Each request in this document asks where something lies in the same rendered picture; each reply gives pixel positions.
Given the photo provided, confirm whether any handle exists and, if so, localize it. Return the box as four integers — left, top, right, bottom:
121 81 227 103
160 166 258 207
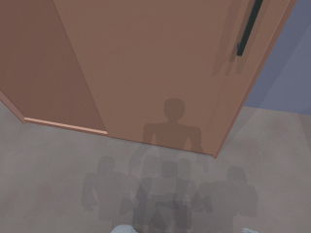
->
236 0 263 56

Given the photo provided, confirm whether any wardrobe door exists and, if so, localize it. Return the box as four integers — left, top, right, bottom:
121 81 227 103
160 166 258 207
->
53 0 289 155
0 0 106 131

